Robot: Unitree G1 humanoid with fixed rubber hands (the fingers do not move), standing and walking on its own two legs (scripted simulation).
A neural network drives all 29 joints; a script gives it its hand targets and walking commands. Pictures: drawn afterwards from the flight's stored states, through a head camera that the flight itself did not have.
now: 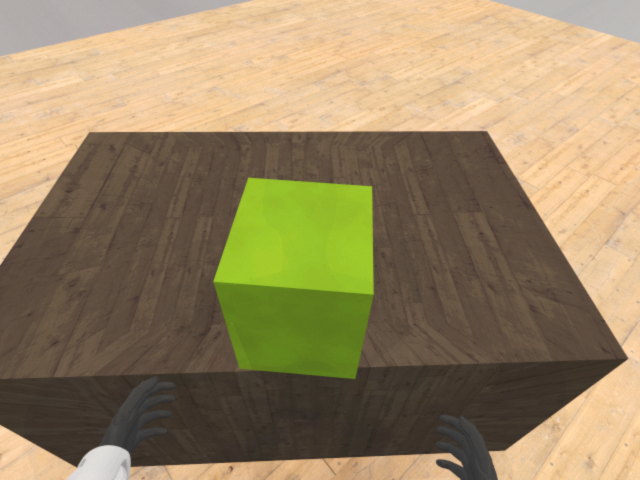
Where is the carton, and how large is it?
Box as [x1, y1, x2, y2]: [213, 178, 373, 378]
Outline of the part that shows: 248,178 213,281 239,367 248,369 354,378 373,294 371,186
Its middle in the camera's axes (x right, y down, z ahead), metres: -0.03 +0.06 +0.64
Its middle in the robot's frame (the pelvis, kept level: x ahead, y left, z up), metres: +0.44 +0.05 -0.04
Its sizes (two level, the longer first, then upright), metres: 0.210 0.200 0.250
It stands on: a pedestal, 0.59 m high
